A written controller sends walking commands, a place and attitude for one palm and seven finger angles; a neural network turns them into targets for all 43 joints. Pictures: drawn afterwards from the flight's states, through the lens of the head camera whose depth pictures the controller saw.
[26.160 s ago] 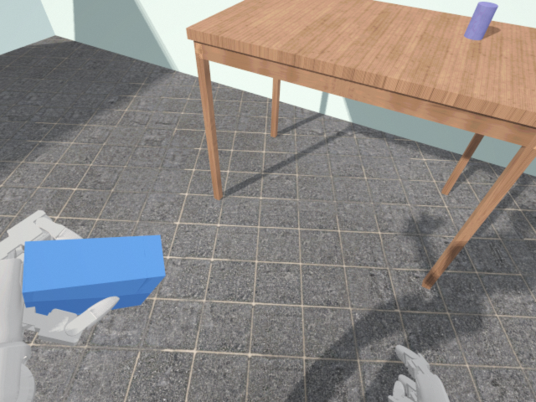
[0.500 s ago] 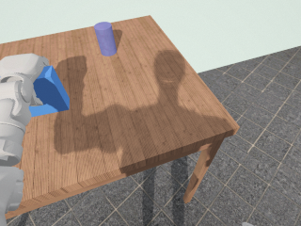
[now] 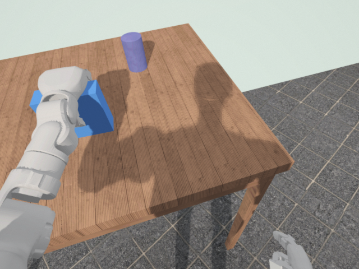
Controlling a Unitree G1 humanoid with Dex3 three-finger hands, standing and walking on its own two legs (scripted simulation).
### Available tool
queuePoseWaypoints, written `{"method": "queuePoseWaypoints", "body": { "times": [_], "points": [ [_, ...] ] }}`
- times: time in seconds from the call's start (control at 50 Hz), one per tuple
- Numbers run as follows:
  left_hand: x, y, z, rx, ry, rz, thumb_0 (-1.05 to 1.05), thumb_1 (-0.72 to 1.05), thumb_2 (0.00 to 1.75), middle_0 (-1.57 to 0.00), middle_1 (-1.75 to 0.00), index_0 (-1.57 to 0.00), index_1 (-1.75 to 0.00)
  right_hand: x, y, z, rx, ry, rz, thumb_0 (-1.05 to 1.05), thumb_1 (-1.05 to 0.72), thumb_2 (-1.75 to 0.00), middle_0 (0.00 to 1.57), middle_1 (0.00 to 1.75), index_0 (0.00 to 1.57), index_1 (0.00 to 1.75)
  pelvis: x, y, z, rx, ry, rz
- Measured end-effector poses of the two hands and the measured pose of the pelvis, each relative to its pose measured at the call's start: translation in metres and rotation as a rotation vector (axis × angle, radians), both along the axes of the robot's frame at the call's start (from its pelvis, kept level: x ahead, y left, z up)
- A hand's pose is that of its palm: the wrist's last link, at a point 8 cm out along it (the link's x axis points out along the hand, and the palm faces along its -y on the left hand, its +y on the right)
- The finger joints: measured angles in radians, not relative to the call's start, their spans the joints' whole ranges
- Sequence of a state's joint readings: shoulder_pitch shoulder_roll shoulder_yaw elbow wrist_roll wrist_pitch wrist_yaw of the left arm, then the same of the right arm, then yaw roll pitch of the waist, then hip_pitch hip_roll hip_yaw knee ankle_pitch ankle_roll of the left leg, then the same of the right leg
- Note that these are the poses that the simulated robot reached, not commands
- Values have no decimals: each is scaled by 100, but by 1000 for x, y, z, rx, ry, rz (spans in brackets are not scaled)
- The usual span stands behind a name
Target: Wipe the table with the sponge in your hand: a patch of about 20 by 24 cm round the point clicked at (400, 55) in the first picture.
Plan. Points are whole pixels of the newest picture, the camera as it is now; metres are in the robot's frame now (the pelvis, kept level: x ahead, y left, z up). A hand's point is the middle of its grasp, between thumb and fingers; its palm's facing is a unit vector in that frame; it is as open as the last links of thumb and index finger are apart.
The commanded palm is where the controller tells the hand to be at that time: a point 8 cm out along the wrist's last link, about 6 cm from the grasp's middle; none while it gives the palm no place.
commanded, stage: wipe back along the middle lane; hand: left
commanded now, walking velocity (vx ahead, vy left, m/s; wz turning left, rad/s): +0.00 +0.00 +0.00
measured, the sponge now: (80, 118) +0.41 +0.28 +0.11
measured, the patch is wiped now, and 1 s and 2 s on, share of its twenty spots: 0.60 0.70 0.80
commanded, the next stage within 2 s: slide across to the third lane in 1.54 s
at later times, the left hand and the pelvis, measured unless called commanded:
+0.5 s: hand (74, 119) +0.37 +0.26 +0.16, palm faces +0.03 +0.02 -1.00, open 9.4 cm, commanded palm +0.33 +0.25 +0.19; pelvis -0.01 -0.02 +0.00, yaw -2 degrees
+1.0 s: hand (72, 133) +0.33 +0.25 +0.16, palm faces +0.10 -0.01 -0.99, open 9.3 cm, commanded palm +0.28 +0.23 +0.18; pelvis -0.01 -0.02 +0.00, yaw -3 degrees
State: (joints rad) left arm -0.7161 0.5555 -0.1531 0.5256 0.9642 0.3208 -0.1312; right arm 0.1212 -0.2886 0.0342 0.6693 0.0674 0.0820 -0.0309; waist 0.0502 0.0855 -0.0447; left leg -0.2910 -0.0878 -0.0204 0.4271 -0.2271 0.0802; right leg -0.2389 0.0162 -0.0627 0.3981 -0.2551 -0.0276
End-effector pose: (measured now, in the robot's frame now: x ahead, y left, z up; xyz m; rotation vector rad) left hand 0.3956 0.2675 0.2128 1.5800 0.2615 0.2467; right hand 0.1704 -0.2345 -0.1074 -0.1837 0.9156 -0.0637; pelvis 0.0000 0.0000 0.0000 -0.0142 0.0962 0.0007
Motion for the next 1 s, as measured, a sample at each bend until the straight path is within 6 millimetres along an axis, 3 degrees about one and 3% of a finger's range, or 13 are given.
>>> {"method": "queuePoseWaypoints", "body": {
  "times": [0.26,0.68,0.86,1.0],
  "points": [
    [-27,-14,-1,-2,-39,1,1,-47,112,-79,-141,-79,-145,-16,-17,-2,15,14,-38,1,-90,-90,20,30,20,30,-5,-9,0,6,-30,-23],
    [-62,-18,-3,-12,-50,29,3,-45,111,-77,-144,-77,-146,-16,-34,11,16,-65,-66,1,-90,-90,20,30,20,30,-18,-23,-1,8,-61,-41],
    [-75,-22,-3,-17,-75,18,3,-44,111,-76,-144,-77,-146,-17,-34,8,28,-68,-71,1,-90,-90,20,30,20,30,-16,-21,-2,7,-63,-46],
    [-93,-28,-4,-37,-114,10,3,-44,110,-73,-147,-77,-146,-3,-22,9,52,-91,-43,1,-90,-90,19,30,20,30,-14,-18,-3,8,-67,-46]
  ]
}}
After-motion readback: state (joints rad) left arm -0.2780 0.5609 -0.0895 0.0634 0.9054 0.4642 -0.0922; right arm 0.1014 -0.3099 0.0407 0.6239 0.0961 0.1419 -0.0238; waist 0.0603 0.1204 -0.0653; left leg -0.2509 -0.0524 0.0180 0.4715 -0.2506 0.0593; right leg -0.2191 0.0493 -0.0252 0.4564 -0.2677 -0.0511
